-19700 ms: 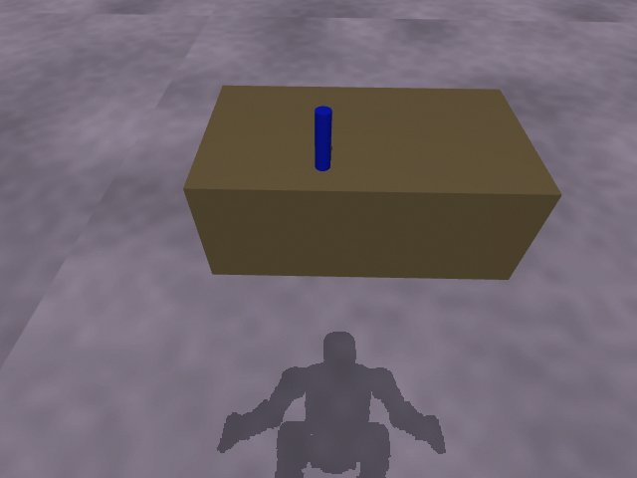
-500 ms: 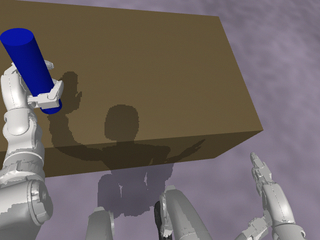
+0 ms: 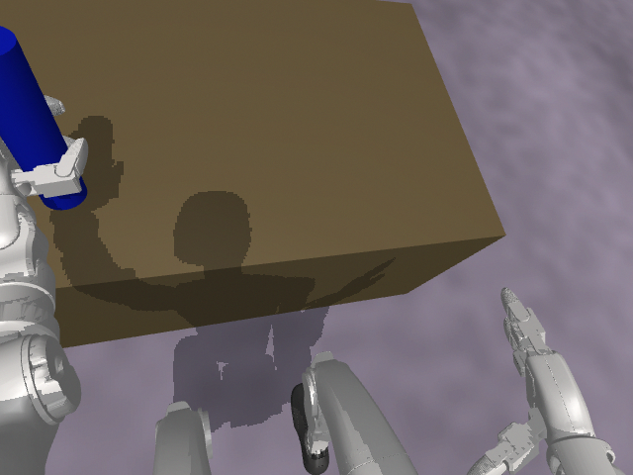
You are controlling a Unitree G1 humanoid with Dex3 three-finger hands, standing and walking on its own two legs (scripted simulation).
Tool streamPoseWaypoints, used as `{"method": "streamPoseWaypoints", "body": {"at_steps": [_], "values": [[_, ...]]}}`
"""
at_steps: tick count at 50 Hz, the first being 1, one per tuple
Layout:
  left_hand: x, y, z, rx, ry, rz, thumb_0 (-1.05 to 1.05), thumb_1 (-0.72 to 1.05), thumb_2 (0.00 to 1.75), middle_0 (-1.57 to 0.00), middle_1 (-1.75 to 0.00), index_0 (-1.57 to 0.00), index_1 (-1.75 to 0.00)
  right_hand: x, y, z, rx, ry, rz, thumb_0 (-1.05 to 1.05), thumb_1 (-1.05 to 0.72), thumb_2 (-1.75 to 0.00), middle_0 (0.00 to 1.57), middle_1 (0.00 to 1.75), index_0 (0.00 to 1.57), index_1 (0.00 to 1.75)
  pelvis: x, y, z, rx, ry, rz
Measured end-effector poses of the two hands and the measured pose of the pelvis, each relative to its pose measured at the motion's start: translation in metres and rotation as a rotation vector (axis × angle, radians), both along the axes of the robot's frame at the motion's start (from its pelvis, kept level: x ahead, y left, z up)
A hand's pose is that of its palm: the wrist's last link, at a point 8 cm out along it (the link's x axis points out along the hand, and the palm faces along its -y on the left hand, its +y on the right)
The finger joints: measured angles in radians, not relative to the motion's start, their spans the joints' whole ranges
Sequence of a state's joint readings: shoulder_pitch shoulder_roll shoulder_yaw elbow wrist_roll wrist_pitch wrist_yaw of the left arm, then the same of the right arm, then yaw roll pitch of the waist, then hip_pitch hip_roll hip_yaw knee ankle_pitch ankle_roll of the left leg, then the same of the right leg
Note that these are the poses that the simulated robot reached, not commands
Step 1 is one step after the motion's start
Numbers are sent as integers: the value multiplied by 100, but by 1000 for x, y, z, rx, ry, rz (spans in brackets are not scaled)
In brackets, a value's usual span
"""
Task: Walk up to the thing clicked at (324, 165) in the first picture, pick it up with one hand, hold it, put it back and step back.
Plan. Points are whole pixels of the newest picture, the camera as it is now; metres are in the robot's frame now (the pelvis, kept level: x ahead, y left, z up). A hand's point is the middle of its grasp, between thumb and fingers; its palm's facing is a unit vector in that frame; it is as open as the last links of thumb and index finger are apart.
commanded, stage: lower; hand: left
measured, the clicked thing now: (31, 133) +0.53 +0.21 +0.03
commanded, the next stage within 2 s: loosen in 1.06 s
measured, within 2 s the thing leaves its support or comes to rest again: rests again in 1.92 s
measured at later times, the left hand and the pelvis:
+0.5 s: hand (72, 172) +0.54 +0.20 -0.06, palm faces +0.17 -0.99 -0.04, open 7.3 cm; pelvis -0.01 +0.00 -0.03, yaw -1 degrees
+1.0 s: hand (84, 180) +0.55 +0.20 -0.10, palm faces +0.16 -0.99 -0.05, open 7.3 cm; pelvis -0.01 +0.00 -0.05, yaw -1 degrees
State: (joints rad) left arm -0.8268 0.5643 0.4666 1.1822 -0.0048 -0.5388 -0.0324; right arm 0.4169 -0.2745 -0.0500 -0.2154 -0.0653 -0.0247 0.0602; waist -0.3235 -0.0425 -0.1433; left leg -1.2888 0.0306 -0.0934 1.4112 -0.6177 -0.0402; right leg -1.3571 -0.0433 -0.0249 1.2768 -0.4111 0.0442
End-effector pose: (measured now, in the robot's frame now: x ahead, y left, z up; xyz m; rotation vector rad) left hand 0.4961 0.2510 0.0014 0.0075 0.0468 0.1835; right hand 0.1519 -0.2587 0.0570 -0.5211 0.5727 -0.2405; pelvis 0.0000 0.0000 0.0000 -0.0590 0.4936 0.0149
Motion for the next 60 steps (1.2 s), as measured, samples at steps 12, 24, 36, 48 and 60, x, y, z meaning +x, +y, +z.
{"method": "streamPoseWaypoints", "body": {"at_steps": [12,24,36,48,60], "values": [[1,-3,-44,-2,40,-10,0,-5,116,-97,-110,-84,-110,2,6,-9,-28,5,26,-1,53,-5,6,5,6,5,-6,2,-17,-4,38,-5],[11,0,-59,17,17,-12,0,-5,116,-97,-111,-84,-111,-5,4,-14,-73,18,18,-1,52,-5,6,5,6,5,-9,0,-33,-19,65,-2],[11,-5,-78,21,48,-10,0,-5,116,-97,-111,-84,-111,-8,3,-18,-84,3,19,-1,53,-5,6,5,6,5,-15,2,-44,-14,78,-7],[19,-5,-93,24,27,-12,0,-4,115,-96,-111,-83,-111,-4,8,-14,-126,7,35,-1,53,-5,6,5,6,5,-13,0,-52,-20,98,-4],[19,-6,-98,36,37,-12,0,-4,115,-96,-111,-83,-112,-4,9,-19,-112,12,42,-1,53,-5,6,5,6,5,-12,2,-57,-23,105,-4]]}}
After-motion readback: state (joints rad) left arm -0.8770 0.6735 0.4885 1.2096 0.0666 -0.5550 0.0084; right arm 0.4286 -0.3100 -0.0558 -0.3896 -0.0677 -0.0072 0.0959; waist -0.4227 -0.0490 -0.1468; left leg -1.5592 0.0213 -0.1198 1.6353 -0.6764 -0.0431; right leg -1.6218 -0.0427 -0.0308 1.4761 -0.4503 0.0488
